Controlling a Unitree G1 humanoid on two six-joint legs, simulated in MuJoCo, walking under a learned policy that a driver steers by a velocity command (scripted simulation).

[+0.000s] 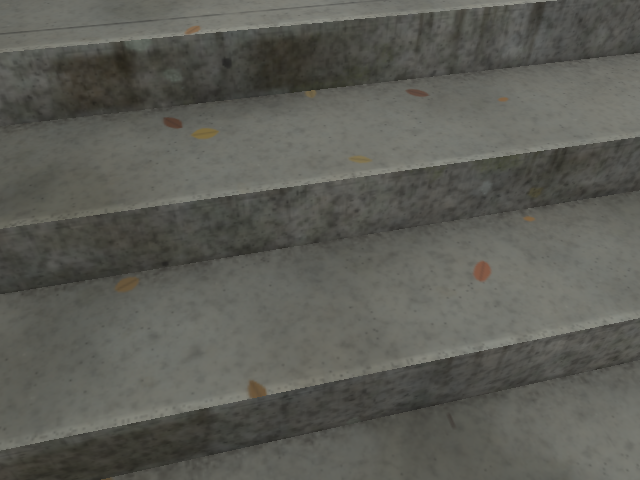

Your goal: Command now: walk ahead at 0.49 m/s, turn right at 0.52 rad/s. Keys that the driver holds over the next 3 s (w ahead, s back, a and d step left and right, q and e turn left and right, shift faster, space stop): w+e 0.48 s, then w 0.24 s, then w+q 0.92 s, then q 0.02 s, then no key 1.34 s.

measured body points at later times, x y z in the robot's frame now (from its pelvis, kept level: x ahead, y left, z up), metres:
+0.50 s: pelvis +0.27 +0.07 +0.17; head +0.25 +0.08 +0.62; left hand +0.48 +0.28 +0.05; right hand +0.19 -0.15 +0.02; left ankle +0.31 +0.17 -0.53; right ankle +0.27 -0.08 -0.37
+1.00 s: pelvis +0.49 -0.05 +0.20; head +0.49 -0.04 +0.65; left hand +0.60 +0.18 +0.05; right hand +0.42 -0.26 +0.06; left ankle +0.44 +0.11 -0.23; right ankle +0.47 -0.13 -0.53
